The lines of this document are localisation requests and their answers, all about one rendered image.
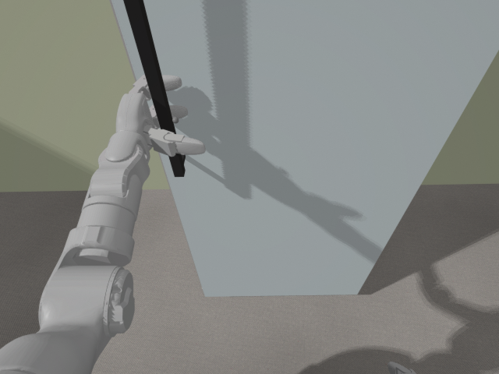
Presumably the handle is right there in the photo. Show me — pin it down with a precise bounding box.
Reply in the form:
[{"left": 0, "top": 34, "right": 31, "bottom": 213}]
[{"left": 123, "top": 0, "right": 186, "bottom": 177}]

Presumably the robot left hand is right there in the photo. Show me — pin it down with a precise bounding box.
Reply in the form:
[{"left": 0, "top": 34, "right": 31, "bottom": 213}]
[{"left": 116, "top": 75, "right": 206, "bottom": 157}]

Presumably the left robot forearm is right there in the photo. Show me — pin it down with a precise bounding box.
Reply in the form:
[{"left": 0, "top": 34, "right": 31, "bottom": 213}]
[{"left": 38, "top": 131, "right": 150, "bottom": 328}]

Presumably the fridge door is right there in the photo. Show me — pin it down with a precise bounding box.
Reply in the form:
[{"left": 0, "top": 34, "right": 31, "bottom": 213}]
[{"left": 111, "top": 0, "right": 499, "bottom": 297}]

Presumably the robot left upper arm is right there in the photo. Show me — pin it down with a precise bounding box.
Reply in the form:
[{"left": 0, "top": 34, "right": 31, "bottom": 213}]
[{"left": 0, "top": 266, "right": 135, "bottom": 374}]

